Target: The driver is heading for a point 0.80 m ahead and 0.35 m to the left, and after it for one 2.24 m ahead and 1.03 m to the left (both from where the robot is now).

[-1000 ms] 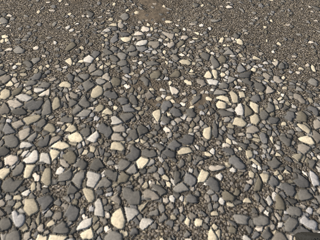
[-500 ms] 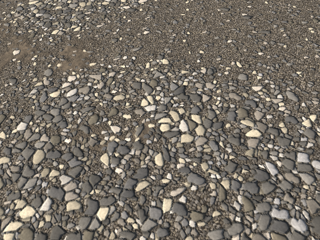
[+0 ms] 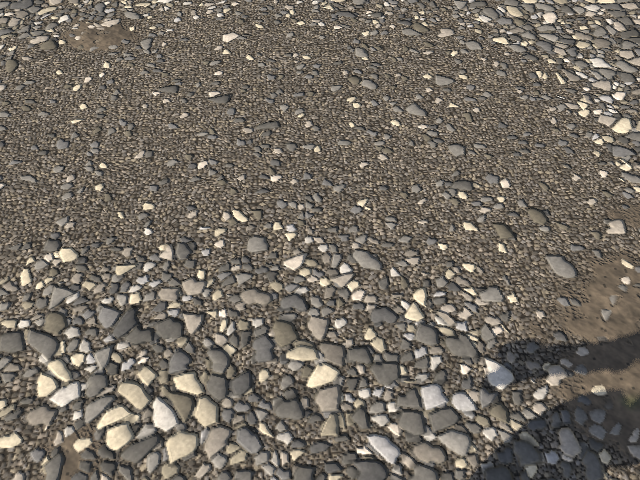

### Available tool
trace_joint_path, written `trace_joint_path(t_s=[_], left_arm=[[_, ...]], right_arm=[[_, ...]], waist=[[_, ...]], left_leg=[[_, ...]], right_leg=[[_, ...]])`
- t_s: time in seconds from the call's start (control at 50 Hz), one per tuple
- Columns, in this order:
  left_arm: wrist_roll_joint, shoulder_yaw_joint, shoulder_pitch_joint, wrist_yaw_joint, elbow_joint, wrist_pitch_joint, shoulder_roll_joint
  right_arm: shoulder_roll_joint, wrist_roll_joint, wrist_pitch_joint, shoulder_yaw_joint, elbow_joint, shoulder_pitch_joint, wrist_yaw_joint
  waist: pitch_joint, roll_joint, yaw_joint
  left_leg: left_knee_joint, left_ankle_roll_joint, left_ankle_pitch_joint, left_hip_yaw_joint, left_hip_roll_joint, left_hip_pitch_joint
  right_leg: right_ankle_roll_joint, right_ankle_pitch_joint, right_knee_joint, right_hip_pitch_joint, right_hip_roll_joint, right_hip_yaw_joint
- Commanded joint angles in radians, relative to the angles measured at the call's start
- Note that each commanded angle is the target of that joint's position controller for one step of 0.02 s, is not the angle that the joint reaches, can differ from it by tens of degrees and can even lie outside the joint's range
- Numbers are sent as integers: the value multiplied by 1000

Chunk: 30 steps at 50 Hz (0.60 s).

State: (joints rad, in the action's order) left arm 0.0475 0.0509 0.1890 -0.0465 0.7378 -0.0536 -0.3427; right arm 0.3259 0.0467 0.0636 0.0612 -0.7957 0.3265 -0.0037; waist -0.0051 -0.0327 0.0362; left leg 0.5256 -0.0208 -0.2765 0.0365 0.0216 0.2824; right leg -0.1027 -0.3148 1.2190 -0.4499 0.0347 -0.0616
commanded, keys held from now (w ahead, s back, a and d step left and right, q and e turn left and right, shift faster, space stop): w+q+shift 1.00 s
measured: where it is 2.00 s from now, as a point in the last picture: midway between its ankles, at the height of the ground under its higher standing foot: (38, 161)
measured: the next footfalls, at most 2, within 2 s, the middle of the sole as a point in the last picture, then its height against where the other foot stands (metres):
right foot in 0.22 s outside the picture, level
left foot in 0.64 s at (255, 373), level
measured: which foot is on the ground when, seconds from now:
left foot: down 0.00-0.22, up 0.24-0.62, down 0.64-1.00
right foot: up 0.00-0.20, down 0.22-0.64, up 0.66-1.00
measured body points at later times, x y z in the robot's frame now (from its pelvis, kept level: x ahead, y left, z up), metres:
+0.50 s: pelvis +0.44 +0.00 +0.00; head +0.46 +0.00 +0.45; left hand +0.31 +0.26 -0.12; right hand +0.72 -0.19 -0.08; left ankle +0.53 +0.14 -0.65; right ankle +0.33 -0.14 -0.73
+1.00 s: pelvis +0.87 +0.20 -0.01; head +0.90 +0.22 +0.44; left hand +0.92 +0.54 -0.05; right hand +1.07 -0.03 -0.13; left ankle +0.70 +0.13 -0.73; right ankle +1.15 +0.22 -0.70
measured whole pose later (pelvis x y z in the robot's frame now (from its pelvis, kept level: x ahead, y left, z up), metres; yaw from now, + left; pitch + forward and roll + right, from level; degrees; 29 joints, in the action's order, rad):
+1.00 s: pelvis +0.87 +0.20 -0.01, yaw +48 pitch +2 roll +0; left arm 0.03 -0.03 -0.03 -0.02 0.56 -0.06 -0.27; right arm 0.34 0.00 0.06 0.08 -0.83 0.45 -0.02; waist -0.04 0.01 0.13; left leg 0.34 -0.15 -0.41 -0.26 0.17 -0.08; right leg 0.05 0.01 0.59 -0.65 -0.09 -0.09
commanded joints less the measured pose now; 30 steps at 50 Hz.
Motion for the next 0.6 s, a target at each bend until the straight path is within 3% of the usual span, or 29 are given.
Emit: trace_joint_path(t_s=[0.02, 0.06, 0.1, 0.12, 0.16, 0.18, 0.2, 0.22, 0.24, 0.26, 0.28, 0.3, 0.34, 0.38, 0.44, 0.5, 0.54, 0.56, 0.58, 0.6], left_arm=[[25, -27, -69, -16, -127, -5, 0], [21, -46, -161, -27, -176, -10, -6], [-2, -60, -196, -44, -183, -17, -1], [-9, -55, -186, -44, -175, -18, -15], [-11, -34, -140, -24, -150, -17, -55], [-3, -18, -49, -6, -116, -20, -79], [9, 2, 101, 15, -72, -24, -109], [31, 29, 281, 41, -58, -30, -186], [51, 40, 330, 56, -59, -30, -262], [27, 38, 226, 61, -72, -20, -217], [12, 20, 131, 59, -77, -21, -127], [4, 10, 94, 51, -70, -28, -71], [-6, -1, 96, 50, -39, -42, -29], [-24, -4, 137, 43, 7, -62, -4], [-27, -9, 160, 38, 44, -79, 19], [-23, -4, 156, 50, 67, -81, -14], [-21, 3, 192, 61, 81, -78, -63], [-22, 11, 213, 69, 82, -71, -97], [-20, 20, 211, 79, 78, -58, -136], [-14, 30, 179, 86, 66, -40, -167]], right_arm=[[48, -23, 33, 0, -5, 63, -6], [78, -26, 38, 9, 1, 47, 0], [140, -28, 40, 30, 13, 17, -8], [165, -35, 42, 37, 11, 33, -15], [183, -45, 43, 40, 3, 56, -25], [192, -46, 42, 42, -6, 71, -28], [195, -48, 43, 43, -12, 82, -30], [135, -49, 48, 27, 5, 58, -29], [-17, -72, 43, -4, 56, 110, -17], [33, -74, 25, 1, 65, 105, -12], [56, -51, 8, 7, 58, 54, -14], [52, -40, -2, 7, 46, 21, -26], [19, -25, -29, 6, 36, 17, -46], [-11, -19, -54, -2, 70, -61, -60], [-28, -18, -59, -17, 133, -187, -76], [-16, -22, -56, -35, 185, -315, -98], [-9, -23, -54, -43, 195, -353, -104], [10, -24, -54, -39, 182, -323, -101], [37, -25, -55, -32, 161, -251, -94], [77, -25, -54, -17, 123, -110, -84]], waist=[[-79, 131, -43], [-106, 104, -50], [-98, 107, -57], [-83, 103, -58], [-51, 72, -84], [14, 32, -128], [114, 4, -200], [227, -68, -290], [310, -268, -220], [256, -224, -167], [110, -116, -121], [44, -56, -101], [-13, -81, -56], [-53, -74, -44], [-83, -50, -30], [-127, -11, -21], [-121, 0, -16], [-82, -21, 4], [-29, -53, 53], [48, -74, 135]], left_leg=[[-372, -206, -196, -463, -241, -96], [-421, -203, -122, -383, -218, -15], [-468, -177, 0, -286, -170, 146], [-481, -178, 72, -292, -191, 168], [-383, -156, 277, -271, -200, 99], [-207, -137, 457, -225, -161, 62], [50, -119, 526, -183, -101, 108], [396, -90, 330, -139, -26, 269], [726, -83, -224, -129, 27, 443], [842, -90, -115, -131, 9, 529], [837, -91, -30, -117, -55, 560], [795, -82, 17, -111, -92, 535], [754, -60, 41, -107, -128, 487], [740, -54, 68, -92, -146, 528], [662, -60, 186, -39, -135, 563], [395, -93, 293, 63, -101, 457], [255, -129, 312, 158, -25, 305], [237, -143, 292, 186, 18, 239], [227, -159, 250, 190, 51, 154], [230, -181, 203, 171, 78, 2]], right_leg=[[43, 7, -113, -279, -117, -41], [80, 94, -320, -220, -139, -12], [95, 154, -507, 61, -81, 62], [93, 194, -521, 164, -57, 86], [87, 217, -590, 273, -36, 89], [80, 182, -631, 391, -7, 99], [69, 131, -637, 588, -9, 102], [46, -127, -683, 789, -207, -96], [26, -525, -894, 841, -491, -556], [-15, -620, -1033, 722, -502, -764], [-20, -510, -1002, 610, -455, -580], [-15, -300, -989, 517, -401, -407], [18, -71, -1015, 415, -332, -191], [35, 128, -1036, 409, -315, -61], [46, 427, -1059, 408, -278, 135], [71, 553, -1112, 381, -228, 285], [90, 941, -1068, 404, -223, 343], [98, 1174, -994, 458, -234, 347], [105, 1348, -882, 498, -253, 342], [101, 1439, -696, 491, -274, 330]])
